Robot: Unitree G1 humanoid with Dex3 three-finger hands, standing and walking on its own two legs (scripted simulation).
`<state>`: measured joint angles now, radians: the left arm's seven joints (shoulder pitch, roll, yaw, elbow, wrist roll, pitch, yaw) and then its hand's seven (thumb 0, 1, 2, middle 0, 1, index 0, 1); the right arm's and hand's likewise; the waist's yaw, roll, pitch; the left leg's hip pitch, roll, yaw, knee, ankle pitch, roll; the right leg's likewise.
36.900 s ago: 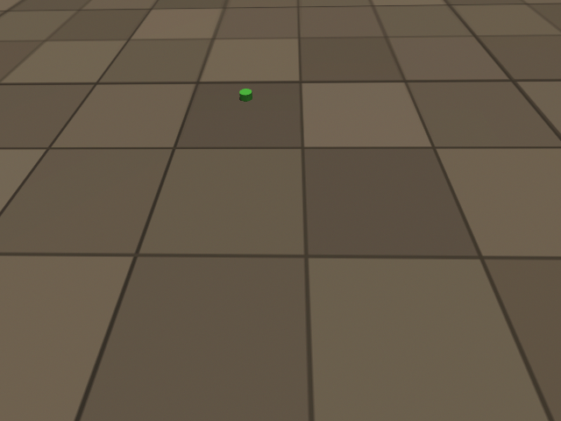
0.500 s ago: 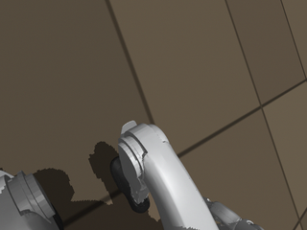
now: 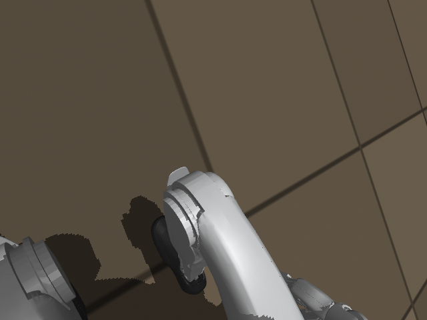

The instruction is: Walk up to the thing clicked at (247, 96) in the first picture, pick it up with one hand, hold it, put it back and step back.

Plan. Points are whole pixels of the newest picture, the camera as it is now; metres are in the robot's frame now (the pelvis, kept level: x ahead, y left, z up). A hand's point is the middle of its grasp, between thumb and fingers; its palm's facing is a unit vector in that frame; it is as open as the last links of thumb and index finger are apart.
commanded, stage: withdraw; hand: left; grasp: from above
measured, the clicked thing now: out of the picture +0.45 +0.32 -0.29
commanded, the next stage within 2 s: home in 0.94 s
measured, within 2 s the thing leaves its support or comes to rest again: neither
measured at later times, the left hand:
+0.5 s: hand out of the picture +0.44 +0.35 -0.15, palm faces -0.32 -0.09 -0.94, open 14.1 cm
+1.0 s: hand out of the picture +0.42 +0.34 -0.15, palm faces -0.47 -0.12 -0.87, open 13.9 cm
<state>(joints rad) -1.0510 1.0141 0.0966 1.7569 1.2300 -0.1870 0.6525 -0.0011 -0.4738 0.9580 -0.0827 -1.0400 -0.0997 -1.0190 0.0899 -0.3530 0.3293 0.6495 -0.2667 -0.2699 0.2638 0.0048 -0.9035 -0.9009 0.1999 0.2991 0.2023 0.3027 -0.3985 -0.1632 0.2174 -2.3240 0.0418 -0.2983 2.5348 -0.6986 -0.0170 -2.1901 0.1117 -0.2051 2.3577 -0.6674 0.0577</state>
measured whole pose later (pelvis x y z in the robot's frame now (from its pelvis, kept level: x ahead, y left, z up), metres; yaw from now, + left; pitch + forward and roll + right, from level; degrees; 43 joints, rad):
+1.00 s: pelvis -0.01 -0.01 +0.02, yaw +7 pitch +31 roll -9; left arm -1.03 0.81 0.03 1.53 1.25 -0.20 0.36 0.00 -0.49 1.00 -0.08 -1.01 -0.09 -1.00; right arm 0.17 -0.32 0.15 0.68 -0.16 -0.05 0.12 0.01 -0.90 -0.90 0.20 0.30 0.20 0.30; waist -0.29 -0.04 0.02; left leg -2.33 0.02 -0.18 2.40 -0.62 -0.02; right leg -2.23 0.06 -0.12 2.32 -0.65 0.03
